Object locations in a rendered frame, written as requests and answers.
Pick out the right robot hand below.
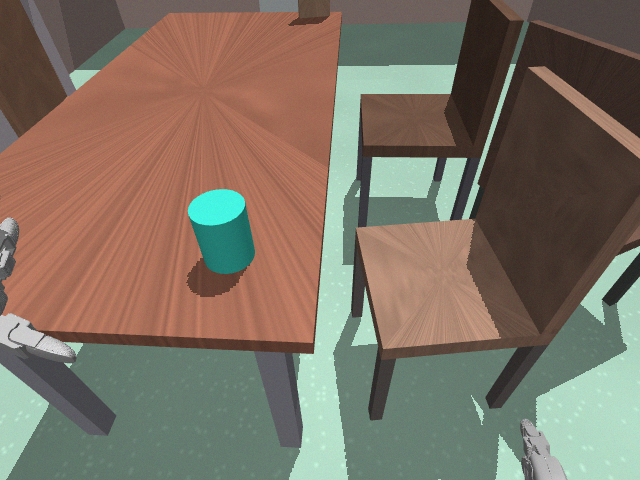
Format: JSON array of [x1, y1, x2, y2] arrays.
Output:
[[520, 419, 567, 480]]

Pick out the left robot hand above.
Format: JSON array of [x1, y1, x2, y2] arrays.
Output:
[[0, 217, 77, 363]]

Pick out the table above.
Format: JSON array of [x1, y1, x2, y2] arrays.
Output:
[[0, 12, 342, 448]]

